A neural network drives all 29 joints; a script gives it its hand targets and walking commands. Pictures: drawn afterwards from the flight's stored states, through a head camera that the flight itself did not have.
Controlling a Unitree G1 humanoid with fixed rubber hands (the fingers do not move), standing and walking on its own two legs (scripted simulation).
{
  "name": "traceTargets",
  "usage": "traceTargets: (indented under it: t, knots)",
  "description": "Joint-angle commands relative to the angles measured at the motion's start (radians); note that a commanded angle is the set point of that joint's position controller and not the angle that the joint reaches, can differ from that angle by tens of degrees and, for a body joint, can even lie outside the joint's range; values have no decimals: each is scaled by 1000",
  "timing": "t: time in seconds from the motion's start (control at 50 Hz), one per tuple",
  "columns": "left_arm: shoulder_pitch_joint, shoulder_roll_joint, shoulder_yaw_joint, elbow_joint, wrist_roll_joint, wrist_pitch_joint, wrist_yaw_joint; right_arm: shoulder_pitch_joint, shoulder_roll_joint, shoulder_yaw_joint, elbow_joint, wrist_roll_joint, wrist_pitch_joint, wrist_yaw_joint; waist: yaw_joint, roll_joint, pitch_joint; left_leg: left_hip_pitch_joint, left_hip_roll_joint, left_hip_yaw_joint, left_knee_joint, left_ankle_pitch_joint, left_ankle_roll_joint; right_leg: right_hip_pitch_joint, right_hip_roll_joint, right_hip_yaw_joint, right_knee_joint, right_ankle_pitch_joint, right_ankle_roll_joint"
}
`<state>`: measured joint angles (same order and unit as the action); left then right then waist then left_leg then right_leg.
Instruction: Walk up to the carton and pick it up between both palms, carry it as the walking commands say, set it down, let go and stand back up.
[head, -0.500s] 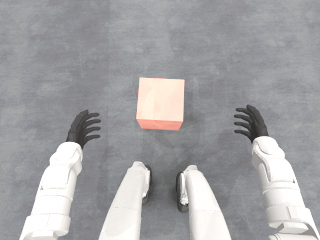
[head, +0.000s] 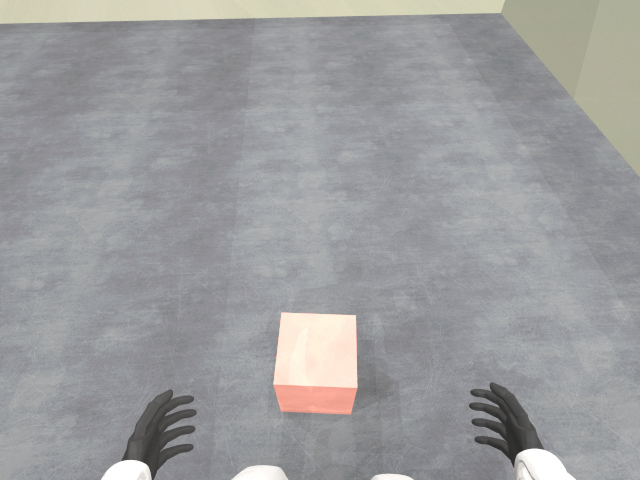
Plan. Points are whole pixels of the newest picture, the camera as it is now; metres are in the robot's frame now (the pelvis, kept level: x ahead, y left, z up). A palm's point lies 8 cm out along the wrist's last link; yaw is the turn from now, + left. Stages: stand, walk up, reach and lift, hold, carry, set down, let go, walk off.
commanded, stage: let go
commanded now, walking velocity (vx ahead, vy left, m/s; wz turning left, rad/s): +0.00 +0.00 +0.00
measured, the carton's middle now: (317, 365) +0.48 +0.03 -0.63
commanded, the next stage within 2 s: stand in 0.36 s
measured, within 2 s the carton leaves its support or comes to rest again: neither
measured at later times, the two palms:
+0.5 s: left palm (122, 451) +0.15 +0.26 -0.05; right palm (529, 446) +0.17 -0.25 -0.06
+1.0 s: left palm (98, 447) +0.15 +0.28 -0.04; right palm (541, 448) +0.17 -0.26 -0.06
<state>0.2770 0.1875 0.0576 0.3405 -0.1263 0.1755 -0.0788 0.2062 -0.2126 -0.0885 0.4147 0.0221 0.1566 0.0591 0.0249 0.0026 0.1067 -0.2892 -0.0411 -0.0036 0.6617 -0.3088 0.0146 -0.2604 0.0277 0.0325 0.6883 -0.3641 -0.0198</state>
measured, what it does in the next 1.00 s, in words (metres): stands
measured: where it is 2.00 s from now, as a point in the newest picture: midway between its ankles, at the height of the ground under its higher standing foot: outside the picture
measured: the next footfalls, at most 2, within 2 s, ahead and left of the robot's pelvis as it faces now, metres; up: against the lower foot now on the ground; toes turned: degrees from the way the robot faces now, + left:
none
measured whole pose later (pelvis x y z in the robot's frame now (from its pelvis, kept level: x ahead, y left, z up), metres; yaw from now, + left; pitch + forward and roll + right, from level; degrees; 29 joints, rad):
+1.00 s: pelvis +0.01 +0.00 +0.00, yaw +0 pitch -4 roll +1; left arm 0.28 0.32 0.05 0.54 -0.09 0.00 -0.01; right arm 0.22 -0.24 -0.09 0.63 -0.01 0.00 0.02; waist 0.02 0.00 -0.06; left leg -0.24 -0.04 0.00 0.63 -0.32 0.02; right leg -0.22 0.03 0.03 0.66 -0.37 -0.02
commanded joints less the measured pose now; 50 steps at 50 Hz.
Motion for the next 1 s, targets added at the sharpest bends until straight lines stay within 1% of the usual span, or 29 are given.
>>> traceTargets:
  t: [0.0, 0.02, 0.06, 0.08, 0.12, 0.14, 0.18, 0.2, 0.22, 0.24, 0.26, 0.34, 0.36, 0.44, 0.46, 0.48, 0.5, 0.54, 0.58, 0.6, 0.66, 0.74, 0.82, 0.84, 0.88, 0.9, 0.92, 0.94, 0.98]
  knots:
    - [-76, 162, -24, -169, 136, -52, -6, 5, -59, 38, -133, -34, -47, 10, -29, -25, -83, 265, -20, 12, -179, 161, -33, 23, -25, -23, -297, 190, 7]
    - [-33, 169, -2, -147, 139, -42, -8, 24, -82, 15, -158, -53, -40, 5, -29, -109, -104, 275, -29, 8, -170, 207, -23, 66, -29, -21, -305, 247, 15]
    - [-57, 149, -32, -144, 133, -47, -2, -20, -89, 34, -173, -26, -44, 8, -13, 1, -110, 233, -22, 10, -192, 234, -34, 85, 4, -27, -270, 266, 12]
    - [4, 143, -25, -123, 117, -39, -9, 43, -91, 18, -151, -37, -40, 2, -35, -69, -137, 258, -19, -4, -171, 308, -30, 101, -4, -18, -259, 345, 11]
    - [-96, 154, -37, -159, 99, -46, -19, 39, -62, 24, -129, -36, -38, -5, -51, -34, -151, 234, -24, 6, -176, 255, -35, 127, -13, -5, -271, 346, 20]
    - [-29, 160, -19, -100, 117, -42, -16, 31, -81, 7, -138, -55, -37, -10, -47, -85, -107, 225, -32, 11, -175, 244, -31, 130, -19, -3, -275, 353, 20]
    - [-17, 153, -22, -97, 105, -44, -18, 30, -86, 30, -172, -33, -39, -5, -39, -64, -144, 228, -35, 21, -168, 254, -19, 141, -10, -8, -261, 376, 22]
    - [-31, 178, -2, -93, 120, -42, -19, -5, -97, 5, -163, -52, -35, -11, -40, -114, -149, 243, -29, -2, -167, 271, -11, 124, -12, -4, -252, 379, 30]
    - [-72, 167, -5, -123, 137, -28, -1, -9, -96, -3, -139, -53, -51, -10, -43, -47, -146, 256, -28, -3, -171, 272, -34, 99, -16, -19, -266, 327, 14]
    - [-45, 161, -9, -109, 113, -34, -5, 34, -95, 16, -146, -46, -38, -5, -43, -99, -177, 258, -24, 6, -150, 258, -20, 127, -22, -13, -268, 326, 19]
    - [-21, 172, -24, -123, 126, -23, -2, 43, -94, 19, -132, -33, -46, -9, -32, -29, -105, 238, -23, 10, -164, 251, -37, 93, -17, -13, -276, 330, 20]
    - [-73, 147, -11, -141, 119, 8, 20, 13, -101, -3, -141, -49, -57, -24, -35, -61, -232, 205, -24, -12, -144, 291, -31, 138, -19, -3, -208, 377, 12]
    - [-71, 280, 46, 41, 164, -65, 64, -49, -213, -12, 21, -63, -95, -36, 9, -112, -333, 119, 66, -46, -119, 284, -28, 86, -70, 40, -185, 347, 23]
    - [-82, 302, 50, 85, 195, -143, 87, -41, -221, -24, 56, -76, -152, -37, -19, -68, -218, 77, 73, -92, -173, 51, 12, -53, -89, 112, -258, -32, -7]
    - [-109, 267, 32, 88, 201, -147, 81, -16, -231, -29, 87, -83, -161, -35, -27, -29, -166, 59, 72, -82, -193, -3, 1, -103, -78, 104, -263, -55, -4]
    - [-54, 259, 34, 98, 196, -165, 72, -7, -236, -26, 95, -71, -168, -37, -14, -34, -162, 11, 99, -143, -231, -55, 25, -68, -50, 68, -216, -21, -3]
    - [-78, 277, 31, 114, 203, -173, 73, -63, -231, -30, 92, -79, -176, -32, -8, -71, -138, -31, 100, -131, -219, -79, 26, -72, -61, 80, -245, -39, 3]
    - [-58, 303, 38, 134, 195, -181, 81, -34, -224, -33, 108, -67, -181, -31, -16, -112, -152, 9, 72, -82, -178, 0, 12, -93, -95, 136, -277, -40, -8]
    - [-73, 286, 31, 125, 195, -192, 82, -24, -259, -36, 131, -70, -187, -31, -15, -95, -143, 21, 86, -114, -204, 39, 11, -101, -80, 115, -244, 21, -19]
    - [-54, 299, 32, 129, 189, -191, 85, -46, -267, -44, 131, -69, -190, -34, -17, -40, -184, 24, 90, -114, -197, 26, 8, -75, -80, 101, -218, 43, -8]
    - [-47, 323, 32, 145, 193, -206, 93, -14, -261, -43, 138, -58, -198, -36, -27, -112, -194, 46, 90, -111, -171, 141, 15, -46, -75, 102, -232, 142, -14]
    - [-57, 314, 28, 141, 175, -213, 91, -69, -286, -50, 142, -70, -199, -42, -12, -71, -194, 63, 94, -124, -184, 124, 23, -78, -92, 129, -230, 115, -19]
    - [-101, 345, 37, 146, 194, -223, 95, -79, -256, -36, 137, -60, -203, -36, -27, -159, -131, 13, 88, -103, -166, 71, 15, -109, -117, 157, -288, 11, -26]
    - [-75, 326, 33, 157, 198, -221, 95, -53, -250, -36, 150, -74, -200, -40, -38, -71, -135, 19, 72, -101, -163, 38, 20, -116, -101, 153, -275, 33, -20]
    - [-102, 304, 23, 142, 185, -235, 87, -49, -279, -43, 165, -72, -214, -44, -37, -108, -154, 58, 86, -97, -165, 78, 24, -120, -121, 165, -287, 58, -25]
    - [-70, 345, 36, 156, 185, -230, 97, -35, -269, -41, 149, -76, -212, -38, -26, -76, -167, 49, 85, -112, -183, 99, 19, -85, -96, 135, -252, 89, -20]
    - [-66, 348, 40, 172, 187, -235, 98, -53, -283, -46, 162, -67, -209, -43, -21, -115, -156, 21, 105, -129, -211, 102, 24, -54, -85, 117, -233, 137, -12]
    - [-56, 346, 38, 160, 181, -235, 98, -66, -254, -30, 151, -66, -208, -42, -5, -80, -147, -15, 102, -126, -199, 158, 27, -29, -86, 109, -215, 186, -13]
    - [-47, 355, 46, 167, 182, -231, 100, -58, -260, -33, 164, -60, -209, -45, -11, -104, -149, 42, 91, -119, -181, 177, 23, -69, -113, 149, -239, 164, -27]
